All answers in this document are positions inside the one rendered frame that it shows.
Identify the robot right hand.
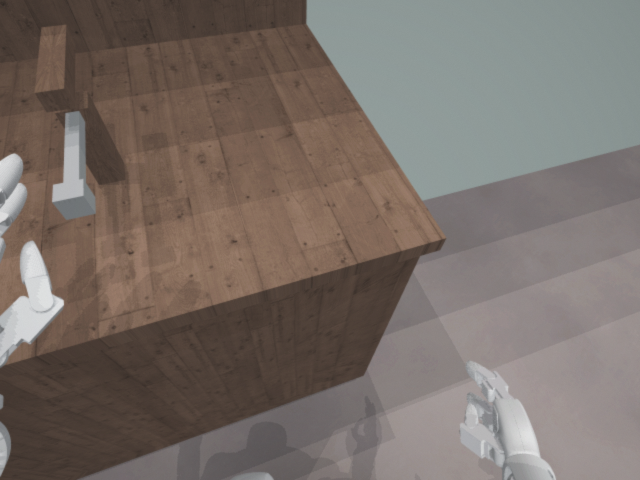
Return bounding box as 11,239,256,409
460,361,541,469

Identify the tap lever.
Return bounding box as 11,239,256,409
52,111,96,220

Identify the robot left hand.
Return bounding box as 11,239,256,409
0,154,64,368

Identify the right robot forearm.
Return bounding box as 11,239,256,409
502,454,556,480

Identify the counter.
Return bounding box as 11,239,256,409
0,0,446,480

